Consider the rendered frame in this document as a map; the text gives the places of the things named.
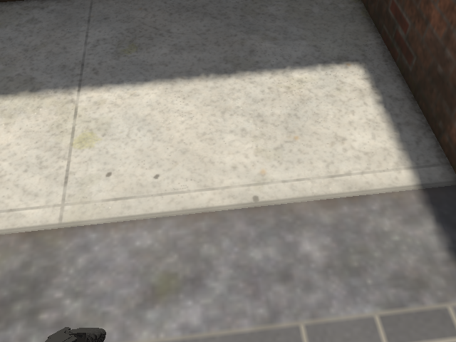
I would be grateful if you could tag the left robot hand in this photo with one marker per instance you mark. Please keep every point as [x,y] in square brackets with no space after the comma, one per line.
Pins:
[78,335]

